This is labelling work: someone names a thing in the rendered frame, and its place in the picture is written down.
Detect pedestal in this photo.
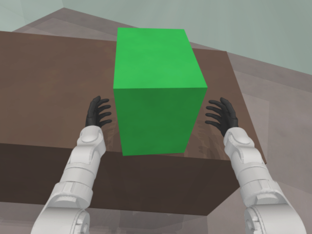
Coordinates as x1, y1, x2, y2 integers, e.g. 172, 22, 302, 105
0, 31, 267, 216

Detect carton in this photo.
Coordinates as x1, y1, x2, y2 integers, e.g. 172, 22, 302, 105
113, 27, 208, 156

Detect left robot upper arm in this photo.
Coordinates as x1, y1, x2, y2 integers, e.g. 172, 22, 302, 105
32, 207, 90, 234

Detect right robot upper arm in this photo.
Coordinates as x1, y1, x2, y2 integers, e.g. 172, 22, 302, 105
244, 203, 305, 234

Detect robot right hand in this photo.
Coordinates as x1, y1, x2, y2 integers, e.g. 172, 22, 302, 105
205, 97, 239, 137

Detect robot left hand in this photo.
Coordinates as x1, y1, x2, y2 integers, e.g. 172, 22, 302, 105
85, 96, 112, 128

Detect robot right forearm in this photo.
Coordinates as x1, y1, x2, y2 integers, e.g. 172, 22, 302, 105
223, 127, 307, 234

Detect robot left forearm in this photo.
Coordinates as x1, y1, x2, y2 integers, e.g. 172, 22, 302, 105
31, 125, 106, 234

